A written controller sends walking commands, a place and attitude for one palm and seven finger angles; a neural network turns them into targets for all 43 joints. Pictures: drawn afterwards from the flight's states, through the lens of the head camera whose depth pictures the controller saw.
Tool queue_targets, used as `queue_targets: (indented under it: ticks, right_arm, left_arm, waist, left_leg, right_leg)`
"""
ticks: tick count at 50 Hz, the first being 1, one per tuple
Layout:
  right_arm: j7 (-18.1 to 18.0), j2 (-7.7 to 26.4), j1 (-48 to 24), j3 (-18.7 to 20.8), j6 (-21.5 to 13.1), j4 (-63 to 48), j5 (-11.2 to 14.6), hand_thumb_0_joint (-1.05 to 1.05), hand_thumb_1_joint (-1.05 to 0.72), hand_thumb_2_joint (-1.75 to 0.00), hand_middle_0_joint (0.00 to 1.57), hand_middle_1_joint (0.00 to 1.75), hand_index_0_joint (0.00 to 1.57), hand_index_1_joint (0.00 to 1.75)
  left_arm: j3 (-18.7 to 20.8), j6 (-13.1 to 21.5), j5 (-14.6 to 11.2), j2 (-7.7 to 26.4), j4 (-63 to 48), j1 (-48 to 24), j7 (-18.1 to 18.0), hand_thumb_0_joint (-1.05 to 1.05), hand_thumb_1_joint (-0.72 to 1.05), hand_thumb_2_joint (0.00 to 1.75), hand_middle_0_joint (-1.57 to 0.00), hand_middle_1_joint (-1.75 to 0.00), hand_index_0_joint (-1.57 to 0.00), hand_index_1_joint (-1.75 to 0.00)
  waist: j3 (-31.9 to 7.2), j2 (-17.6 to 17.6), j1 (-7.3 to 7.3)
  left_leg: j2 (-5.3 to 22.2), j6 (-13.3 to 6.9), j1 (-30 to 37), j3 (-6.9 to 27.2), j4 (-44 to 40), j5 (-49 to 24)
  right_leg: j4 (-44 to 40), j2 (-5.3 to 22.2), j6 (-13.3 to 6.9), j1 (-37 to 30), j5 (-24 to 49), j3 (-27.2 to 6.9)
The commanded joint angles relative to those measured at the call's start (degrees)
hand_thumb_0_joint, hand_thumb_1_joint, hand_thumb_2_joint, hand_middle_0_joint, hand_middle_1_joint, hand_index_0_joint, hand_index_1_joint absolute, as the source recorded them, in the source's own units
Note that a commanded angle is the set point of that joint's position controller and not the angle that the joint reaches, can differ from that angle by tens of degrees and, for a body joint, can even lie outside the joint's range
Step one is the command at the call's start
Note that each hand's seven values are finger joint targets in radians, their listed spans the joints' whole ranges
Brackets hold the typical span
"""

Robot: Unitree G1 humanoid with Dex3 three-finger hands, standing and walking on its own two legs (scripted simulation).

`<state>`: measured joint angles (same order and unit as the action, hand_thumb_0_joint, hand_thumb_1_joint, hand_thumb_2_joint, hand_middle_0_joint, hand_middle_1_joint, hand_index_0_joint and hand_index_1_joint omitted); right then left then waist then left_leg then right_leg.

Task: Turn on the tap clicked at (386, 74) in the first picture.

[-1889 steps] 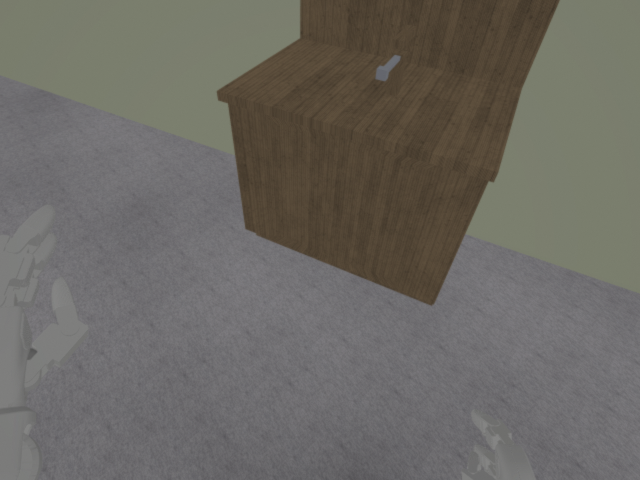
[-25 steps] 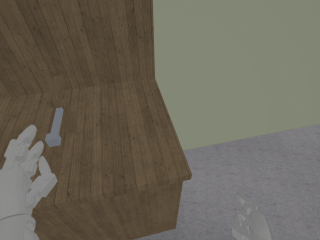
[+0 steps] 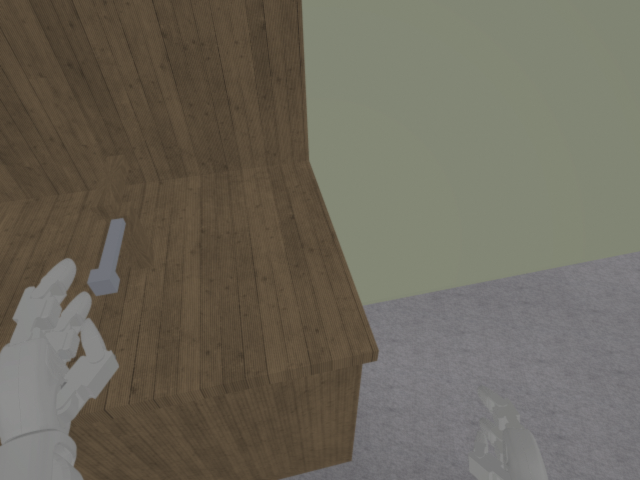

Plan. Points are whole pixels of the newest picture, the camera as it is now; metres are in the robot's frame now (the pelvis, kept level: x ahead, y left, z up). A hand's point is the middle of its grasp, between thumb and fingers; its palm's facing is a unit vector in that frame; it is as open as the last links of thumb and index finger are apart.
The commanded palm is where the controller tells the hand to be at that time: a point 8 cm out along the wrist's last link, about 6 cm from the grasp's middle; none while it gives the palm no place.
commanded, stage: turn the palm inward beside the body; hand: left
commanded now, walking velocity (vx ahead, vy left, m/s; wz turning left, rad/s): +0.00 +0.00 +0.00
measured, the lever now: (104, 281) +0.32 +0.35 +0.08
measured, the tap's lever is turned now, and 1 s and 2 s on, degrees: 0 0 0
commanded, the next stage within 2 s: reach beside the lever's end, fingers flat in 0.12 s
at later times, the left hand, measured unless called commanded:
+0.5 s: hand (102, 353) +0.19 +0.25 +0.13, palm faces +0.53 -0.84 -0.13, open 7.4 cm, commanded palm +0.15 +0.29 +0.14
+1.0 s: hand (96, 336) +0.22 +0.28 +0.11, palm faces +0.54 -0.83 -0.13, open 7.5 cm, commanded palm +0.18 +0.32 +0.12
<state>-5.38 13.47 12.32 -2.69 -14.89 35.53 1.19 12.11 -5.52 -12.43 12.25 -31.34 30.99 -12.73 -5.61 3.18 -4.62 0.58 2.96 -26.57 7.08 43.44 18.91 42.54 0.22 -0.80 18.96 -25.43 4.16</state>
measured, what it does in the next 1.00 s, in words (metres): stands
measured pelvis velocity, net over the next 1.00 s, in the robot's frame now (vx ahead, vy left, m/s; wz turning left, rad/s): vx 0.01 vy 0.01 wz -0.01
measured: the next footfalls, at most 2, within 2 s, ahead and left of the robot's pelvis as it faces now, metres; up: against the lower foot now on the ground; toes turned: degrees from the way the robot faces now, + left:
none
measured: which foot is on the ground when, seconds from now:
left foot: down 0.00-1.00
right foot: down 0.00-1.00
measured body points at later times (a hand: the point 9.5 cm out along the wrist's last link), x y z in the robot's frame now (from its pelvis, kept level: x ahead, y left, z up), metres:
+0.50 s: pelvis +0.01 -0.01 +0.00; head +0.00 -0.02 +0.45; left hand +0.16 +0.29 +0.14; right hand +0.21 -0.23 -0.07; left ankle +0.04 +0.15 -0.71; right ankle -0.03 -0.11 -0.71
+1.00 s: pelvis +0.01 +0.01 +0.00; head +0.01 +0.00 +0.45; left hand +0.19 +0.33 +0.12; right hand +0.19 -0.22 -0.07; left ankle +0.04 +0.15 -0.71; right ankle -0.03 -0.11 -0.71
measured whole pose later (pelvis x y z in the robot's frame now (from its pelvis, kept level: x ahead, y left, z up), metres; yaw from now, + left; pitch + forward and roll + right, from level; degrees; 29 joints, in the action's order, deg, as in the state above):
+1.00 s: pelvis +0.01 +0.01 +0.00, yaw -1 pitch +3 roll -1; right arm -5.7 13.4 11.7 -1.4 -13.9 38.8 1.1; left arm 19.4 1.0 -13.6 13.8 -12.7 21.2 -9.4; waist -4.5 2.3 -3.4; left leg 0.8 2.5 -27.0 6.1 42.2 18.7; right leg 40.5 0.2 -0.3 19.4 -24.4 3.3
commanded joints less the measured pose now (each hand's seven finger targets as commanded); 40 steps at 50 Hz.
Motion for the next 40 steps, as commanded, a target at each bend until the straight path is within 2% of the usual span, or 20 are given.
queue_targets:
  ticks: [1, 2, 6, 7, 10, 11, 12, 15, 16, 17, 21, 22, 25, 26, 29, 31, 32, 36, 37, 40]
  right_arm:
    - [-0.6, 5.8, -7.9, 2.4, -3.5, -9.5, -0.2, 0.00, -0.90, -0.90, 0.20, 0.30, 0.20, 0.30]
    - [-0.5, 5.6, -7.7, 2.3, -3.5, -10.0, -0.2, 0.00, -0.90, -0.90, 0.20, 0.30, 0.20, 0.30]
    - [-0.6, 5.8, -7.5, 2.5, -3.4, -9.4, 0.0, 0.00, -0.90, -0.90, 0.20, 0.30, 0.20, 0.30]
    - [-0.5, 5.6, -7.5, 2.3, -3.4, -9.9, 0.0, 0.00, -0.90, -0.90, 0.20, 0.30, 0.20, 0.30]
    - [-0.5, 5.9, -7.3, 2.5, -3.6, -9.9, -0.3, 0.00, -0.90, -0.90, 0.20, 0.30, 0.20, 0.30]
    - [-0.6, 5.8, -7.3, 2.6, -3.4, -9.4, -0.3, 0.00, -0.90, -0.90, 0.20, 0.30, 0.20, 0.30]
    - [-0.5, 5.6, -6.9, 2.6, -3.2, -9.5, -0.2, 0.00, -0.90, -0.90, 0.20, 0.30, 0.20, 0.30]
    - [-0.5, 5.9, -6.8, 2.9, -2.9, -9.2, -0.2, 0.00, -0.90, -0.90, 0.20, 0.30, 0.20, 0.30]
    - [-0.7, 5.8, -6.9, 3.0, -2.8, -8.7, -0.2, 0.00, -0.90, -0.90, 0.20, 0.30, 0.20, 0.30]
    - [-0.7, 5.6, -6.5, 2.9, -2.7, -9.1, -0.2, 0.00, -0.90, -0.90, 0.20, 0.30, 0.20, 0.30]
    - [-1.0, 5.9, -6.9, 3.2, -3.0, -7.8, 0.0, 0.00, -0.90, -0.90, 0.20, 0.30, 0.20, 0.30]
    - [-0.9, 5.8, -6.5, 3.1, -3.4, -8.0, 0.0, 0.00, -0.90, -0.90, 0.20, 0.30, 0.20, 0.30]
    - [-0.8, 6.3, -6.4, 3.2, -4.3, -7.8, -0.1, 0.00, -0.90, -0.90, 0.20, 0.30, 0.20, 0.30]
    - [-1.0, 6.3, -6.6, 3.2, -4.2, -7.1, 0.0, 0.00, -0.90, -0.90, 0.20, 0.30, 0.20, 0.30]
    - [-1.2, 6.4, -6.8, 3.2, -4.0, -7.1, 0.0, 0.00, -0.90, -0.90, 0.20, 0.30, 0.20, 0.30]
    - [-1.3, 6.3, -6.9, 3.3, -3.7, -6.5, 0.0, 0.00, -0.90, -0.90, 0.20, 0.30, 0.20, 0.30]
    - [-1.2, 6.1, -6.9, 3.2, -3.6, -6.9, 0.0, 0.00, -0.90, -0.90, 0.20, 0.30, 0.20, 0.30]
    - [-1.1, 6.3, -7.3, 3.3, -3.4, -6.3, -0.1, 0.00, -0.90, -0.90, 0.20, 0.30, 0.20, 0.30]
    - [-1.0, 6.3, -7.0, 3.3, -3.2, -6.6, -0.1, 0.00, -0.90, -0.90, 0.20, 0.30, 0.20, 0.30]
    - [-0.7, 6.6, -7.0, 3.5, -3.4, -6.6, -0.3, 0.00, -0.90, -0.90, 0.20, 0.30, 0.20, 0.30]
  left_arm:
    - [6.3, 4.7, 0.5, 8.8, -12.5, -3.7, -0.1, 0.00, 0.90, 0.90, -0.20, -0.30, -0.20, -0.30]
    - [4.4, 4.8, 0.2, 6.9, -12.9, -4.3, 0.1, 0.00, 0.90, 0.90, -0.20, -0.30, -0.20, -0.30]
    - [5.7, 4.3, 0.3, 8.3, -11.6, -3.7, 0.4, 0.00, 0.90, 0.90, -0.20, -0.30, -0.20, -0.30]
    - [3.9, 4.5, 0.3, 6.7, -12.6, -4.7, 0.5, 0.00, 0.90, 0.90, -0.20, -0.30, -0.20, -0.30]
    - [5.1, 4.7, 0.1, 7.7, -12.3, -4.0, 0.6, 0.00, 0.90, 0.90, -0.20, -0.30, -0.20, -0.30]
    - [6.5, 4.5, 0.5, 8.9, -12.0, -3.4, 0.4, 0.00, 0.90, 0.90, -0.20, -0.30, -0.20, -0.30]
    - [6.0, 4.8, 0.2, 7.8, -11.3, -3.6, 0.5, 0.00, 0.90, 0.90, -0.20, -0.30, -0.20, -0.30]
    - [7.9, 5.4, -0.5, 8.9, -9.5, -3.1, 1.1, 0.00, 0.90, 0.90, -0.20, -0.30, -0.20, -0.30]
    - [9.5, 5.6, -0.3, 10.0, -9.2, -2.6, 0.9, 0.00, 0.90, 0.90, -0.20, -0.30, -0.20, -0.30]
    - [8.3, 5.9, -0.8, 8.5, -8.5, -2.4, 1.3, 0.00, 0.90, 0.90, -0.20, -0.30, -0.20, -0.30]
    - [9.9, 7.7, -1.0, 10.2, -6.6, -6.6, 2.3, 0.00, 0.90, 0.90, -0.20, -0.30, -0.20, -0.30]
    - [8.2, 8.4, -1.0, 8.6, -7.3, -7.4, 2.6, 0.00, 0.90, 0.90, -0.20, -0.30, -0.20, -0.30]
    - [7.6, 9.4, -1.2, 8.5, -5.6, -7.7, 3.4, 0.00, 0.90, 0.90, -0.20, -0.30, -0.20, -0.30]
    - [9.1, 9.4, -0.8, 10.1, -4.4, -8.6, 3.2, 0.00, 0.90, 0.90, -0.20, -0.30, -0.20, -0.30]
    - [9.4, 9.0, -1.4, 9.9, -1.3, -9.9, 3.5, 0.00, 0.90, 0.90, -0.20, -0.30, -0.20, -0.30]
    - [12.0, 8.8, -0.9, 12.2, -0.6, -10.0, 3.1, 0.00, 0.90, 0.90, -0.20, -0.30, -0.20, -0.30]
    - [9.6, 8.9, -0.9, 9.9, -1.4, -11.6, 3.2, 0.00, 0.90, 0.90, -0.20, -0.30, -0.20, -0.30]
    - [11.4, 9.4, -0.7, 11.5, 1.2, -12.9, 2.6, 0.00, 0.90, 0.90, -0.20, -0.29, -0.20, -0.29]
    - [10.5, 9.7, -0.8, 10.4, 1.4, -13.8, 2.5, 0.00, 0.90, 0.90, -0.19, -0.29, -0.19, -0.29]
    - [10.5, 10.3, -0.7, 10.4, 2.7, -13.0, 2.6, 0.00, 0.90, 0.90, -0.19, -0.28, -0.19, -0.28]
  waist:
    - [-1.8, -1.2, -0.29]
    - [-1.8, -1.5, 0.35]
    - [-1.2, -1.7, -0.27]
    - [-1.2, -1.5, 0.37]
    - [-3.0, -3.1, -0.02]
    - [-2.3, -1.3, -0.54]
    - [-2.3, -2.5, 0.07]
    - [-2.9, -3.4, -0.09]
    - [-2.8, -1.5, -0.68]
    - [-2.5, -2.7, -0.14]
    - [-1.1, -1.4, 0.23]
    - [-2.2, -0.7, 0.73]
    - [-3.0, -2.0, 0.81]
    - [-2.2, -1.5, 0.62]
    - [-2.1, -3.1, 0.85]
    - [-2.6, -0.5, -0.04]
    - [-3.6, -0.5, 0.72]
    - [-2.6, -1.1, 0.64]
    - [-3.3, -1.2, 1.15]
    - [-4.5, -0.8, 0.73]
  left_leg:
    - [-1.7, -4.2, 6.5, -3.8, -5.4, -7.0]
    - [-1.8, -4.3, 6.6, -3.9, -5.2, -7.5]
    - [-1.8, -4.3, 6.5, -4.0, -5.2, -8.2]
    - [-1.7, -4.3, 6.7, -4.0, -5.3, -8.0]
    - [-1.8, -4.4, 7.0, -4.0, -4.9, -10.1]
    - [-1.9, -4.3, 7.0, -4.2, -5.1, -10.3]
    - [-1.8, -4.3, 7.1, -4.3, -4.9, -10.8]
    - [-1.7, -4.3, 6.8, -4.5, -4.7, -11.9]
    - [-1.9, -4.2, 7.1, -4.7, -4.8, -12.1]
    - [-1.8, -4.2, 6.8, -4.7, -4.9, -12.1]
    - [-1.8, -4.2, 6.9, -4.5, -5.0, -11.4]
    - [-1.9, -4.2, 7.6, -4.4, -5.0, -11.8]
    - [-1.9, -4.3, 7.4, -4.0, -5.0, -11.8]
    - [-1.9, -4.2, 7.2, -4.0, -5.3, -11.0]
    - [-2.0, -4.3, 6.5, -4.0, -5.6, -9.5]
    - [-2.1, -4.1, 6.7, -4.1, -6.0, -10.3]
    - [-2.2, -4.1, 7.4, -4.2, -5.9, -10.8]
    - [-1.9, -4.0, 7.0, -3.9, -6.2, -10.0]
    - [-1.8, -3.9, 7.0, -3.9, -6.3, -9.7]
    - [-1.7, -3.9, 7.2, -3.8, -6.1, -10.7]
  right_leg:
    - [-9.9, 0.2, -0.2, 4.1, 11.0, 0.3]
    - [-9.8, 0.5, -0.1, 4.2, 12.2, 0.4]
    - [-10.2, 0.4, -0.1, 3.5, 13.0, 0.1]
    - [-9.9, 0.5, 0.0, 4.0, 13.1, 0.3]
    - [-9.6, 0.5, 0.1, 2.6, 15.8, 0.2]
    - [-9.8, 0.5, 0.0, 2.4, 16.0, 0.1]
    - [-9.6, 0.6, 0.0, 2.5, 17.0, 0.1]
    - [-9.4, 0.5, 0.1, 1.8, 18.9, 0.1]
    - [-9.7, 0.4, 0.0, 1.6, 19.1, -0.1]
    - [-9.5, 0.6, 0.1, 1.8, 19.3, 0.0]
    - [-10.0, 0.4, 0.1, 2.8, 18.1, -0.3]
    - [-9.6, 0.5, 0.0, 2.8, 18.3, -0.1]
    - [-9.3, 0.4, 0.1, 2.7, 18.3, 0.0]
    - [-9.7, 0.3, 0.0, 2.9, 17.1, -0.1]
    - [-10.1, 0.3, 0.2, 3.0, 15.8, -0.3]
    - [-10.1, 0.2, -0.1, 2.0, 16.2, -0.4]
    - [-9.7, 0.4, -0.1, 2.1, 16.8, -0.2]
    - [-10.0, -0.1, -0.1, 2.7, 15.5, -0.1]
    - [-9.8, -0.1, -0.1, 2.9, 14.9, -0.1]
    - [-9.1, -0.2, -0.2, 2.4, 15.8, 0.1]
